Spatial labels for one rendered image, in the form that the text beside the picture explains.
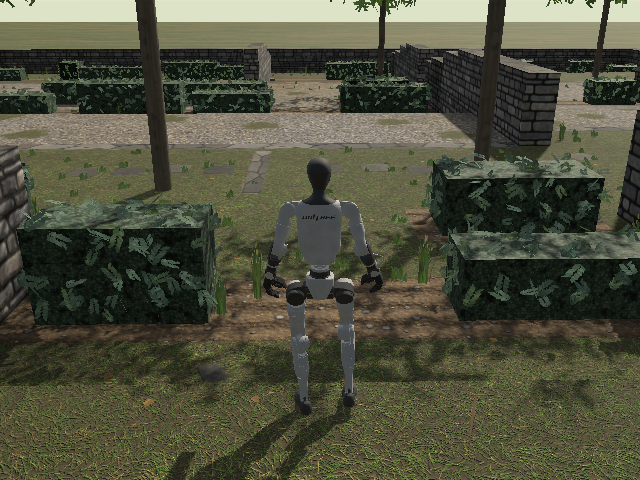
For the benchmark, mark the left robot foot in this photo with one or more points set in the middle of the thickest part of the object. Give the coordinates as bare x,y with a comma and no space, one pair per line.
305,406

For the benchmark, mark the right robot hand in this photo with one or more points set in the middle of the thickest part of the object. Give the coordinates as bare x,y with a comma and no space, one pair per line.
378,279

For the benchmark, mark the left robot hand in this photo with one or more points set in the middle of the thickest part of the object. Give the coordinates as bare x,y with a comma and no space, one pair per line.
278,282

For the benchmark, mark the left robot forearm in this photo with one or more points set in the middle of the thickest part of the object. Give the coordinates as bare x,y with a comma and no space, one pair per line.
272,264

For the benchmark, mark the right robot upper arm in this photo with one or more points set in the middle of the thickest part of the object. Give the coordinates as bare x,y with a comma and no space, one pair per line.
351,211

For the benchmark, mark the robot foot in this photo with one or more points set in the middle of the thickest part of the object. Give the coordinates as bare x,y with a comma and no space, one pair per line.
305,406
349,398

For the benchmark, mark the right robot forearm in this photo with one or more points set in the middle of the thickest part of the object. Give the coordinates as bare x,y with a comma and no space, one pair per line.
370,262

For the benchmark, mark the right robot foot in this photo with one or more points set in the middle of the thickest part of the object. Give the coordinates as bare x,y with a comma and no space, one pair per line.
349,398

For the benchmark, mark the left robot upper arm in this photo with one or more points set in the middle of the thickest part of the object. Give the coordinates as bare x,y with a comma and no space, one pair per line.
287,211

